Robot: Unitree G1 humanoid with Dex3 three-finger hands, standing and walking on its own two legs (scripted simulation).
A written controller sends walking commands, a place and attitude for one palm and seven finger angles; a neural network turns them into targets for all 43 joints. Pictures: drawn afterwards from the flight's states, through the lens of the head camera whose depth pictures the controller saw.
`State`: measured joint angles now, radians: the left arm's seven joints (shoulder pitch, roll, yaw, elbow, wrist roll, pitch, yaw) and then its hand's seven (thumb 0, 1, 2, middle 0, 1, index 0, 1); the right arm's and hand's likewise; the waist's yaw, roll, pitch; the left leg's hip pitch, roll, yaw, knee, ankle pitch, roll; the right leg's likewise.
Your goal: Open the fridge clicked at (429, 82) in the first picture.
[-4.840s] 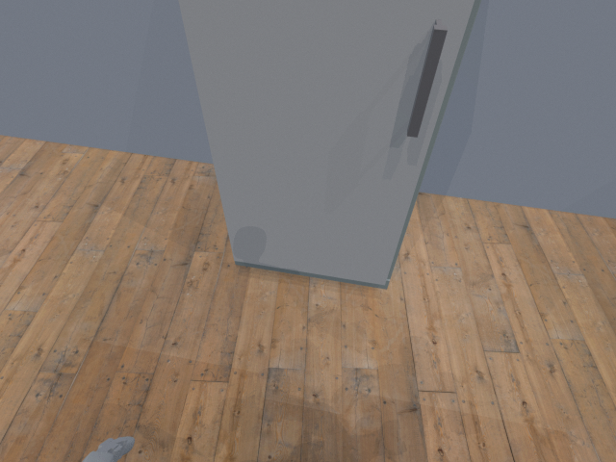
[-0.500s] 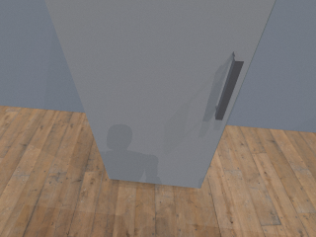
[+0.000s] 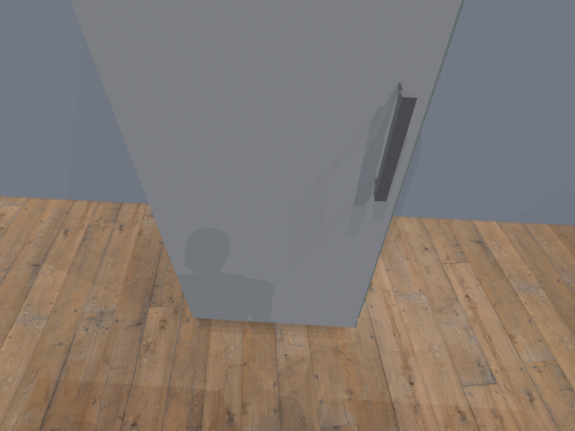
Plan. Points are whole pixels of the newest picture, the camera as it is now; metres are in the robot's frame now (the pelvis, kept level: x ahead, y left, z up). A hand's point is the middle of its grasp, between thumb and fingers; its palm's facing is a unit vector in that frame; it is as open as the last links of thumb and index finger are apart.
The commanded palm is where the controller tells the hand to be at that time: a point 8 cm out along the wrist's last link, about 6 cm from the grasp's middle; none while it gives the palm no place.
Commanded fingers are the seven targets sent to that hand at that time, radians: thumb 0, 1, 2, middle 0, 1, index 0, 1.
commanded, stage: come to a stop and stand still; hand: right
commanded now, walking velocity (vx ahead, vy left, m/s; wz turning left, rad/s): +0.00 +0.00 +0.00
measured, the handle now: (390, 145) +0.58 -0.15 +0.11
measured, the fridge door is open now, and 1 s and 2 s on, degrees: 0 0 0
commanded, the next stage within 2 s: look again from close up in 0.12 s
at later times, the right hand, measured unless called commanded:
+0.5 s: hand out of the picture -0.02 -0.17 -0.18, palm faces +0.05 +0.99 -0.16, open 7.4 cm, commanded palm none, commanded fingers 0.00 -0.90 -0.90 0.20 0.30 0.20 0.30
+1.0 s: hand out of the picture +0.00 -0.17 -0.18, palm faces +0.04 +0.99 -0.17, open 7.4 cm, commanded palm none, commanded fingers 0.00 -0.90 -0.90 0.20 0.30 0.20 0.30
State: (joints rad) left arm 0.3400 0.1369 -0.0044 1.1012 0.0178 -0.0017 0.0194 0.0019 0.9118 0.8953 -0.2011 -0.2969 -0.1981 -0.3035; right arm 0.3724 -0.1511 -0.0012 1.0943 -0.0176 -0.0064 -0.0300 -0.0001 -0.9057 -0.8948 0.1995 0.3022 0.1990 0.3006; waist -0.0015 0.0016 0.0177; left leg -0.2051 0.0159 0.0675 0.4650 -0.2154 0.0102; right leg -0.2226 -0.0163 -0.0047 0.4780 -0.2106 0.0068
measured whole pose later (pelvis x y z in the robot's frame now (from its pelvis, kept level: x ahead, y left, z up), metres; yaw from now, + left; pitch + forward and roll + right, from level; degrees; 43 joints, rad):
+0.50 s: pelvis -0.01 -0.01 +0.00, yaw +0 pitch -2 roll +0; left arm 0.33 0.12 0.00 1.10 0.02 -0.01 0.02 0.01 0.92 0.90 -0.20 -0.30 -0.20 -0.30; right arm 0.35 -0.13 -0.01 1.07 -0.02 -0.01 -0.03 0.00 -0.91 -0.89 0.20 0.30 0.20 0.30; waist 0.00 0.01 0.01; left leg -0.24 0.04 0.06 0.48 -0.21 -0.01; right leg -0.26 0.00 -0.01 0.49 -0.20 -0.01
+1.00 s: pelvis +0.00 -0.01 +0.00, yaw +0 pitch -2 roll +0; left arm 0.30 0.13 0.00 1.11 0.02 -0.01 0.02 0.01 0.92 0.90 -0.20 -0.30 -0.20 -0.30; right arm 0.33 -0.13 -0.01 1.08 -0.02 -0.02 -0.03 0.00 -0.91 -0.89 0.20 0.30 0.20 0.30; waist 0.00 0.01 0.03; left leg -0.22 0.03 0.06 0.46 -0.22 0.00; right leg -0.23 -0.01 -0.01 0.47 -0.21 0.00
